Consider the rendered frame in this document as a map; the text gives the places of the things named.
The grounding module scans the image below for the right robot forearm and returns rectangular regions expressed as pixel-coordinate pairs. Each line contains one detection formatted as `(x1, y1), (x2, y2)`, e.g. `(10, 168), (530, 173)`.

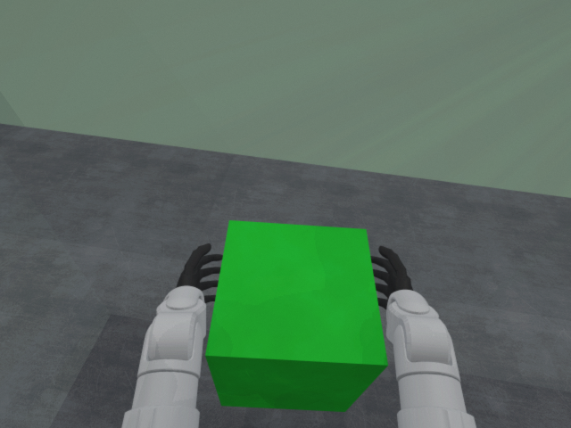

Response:
(386, 290), (476, 428)

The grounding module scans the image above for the left robot forearm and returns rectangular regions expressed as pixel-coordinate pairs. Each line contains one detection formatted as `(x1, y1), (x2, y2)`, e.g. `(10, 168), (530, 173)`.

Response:
(121, 285), (206, 428)

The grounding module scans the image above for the robot right hand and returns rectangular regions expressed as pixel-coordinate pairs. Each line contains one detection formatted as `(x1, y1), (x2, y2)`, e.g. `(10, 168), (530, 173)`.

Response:
(370, 246), (413, 309)

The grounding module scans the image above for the robot left hand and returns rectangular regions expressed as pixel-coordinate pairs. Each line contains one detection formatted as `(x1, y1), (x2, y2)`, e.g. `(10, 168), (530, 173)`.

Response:
(176, 243), (223, 303)

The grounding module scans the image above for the carton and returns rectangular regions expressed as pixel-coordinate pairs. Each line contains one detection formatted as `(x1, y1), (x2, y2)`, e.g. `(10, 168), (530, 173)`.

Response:
(205, 220), (388, 412)

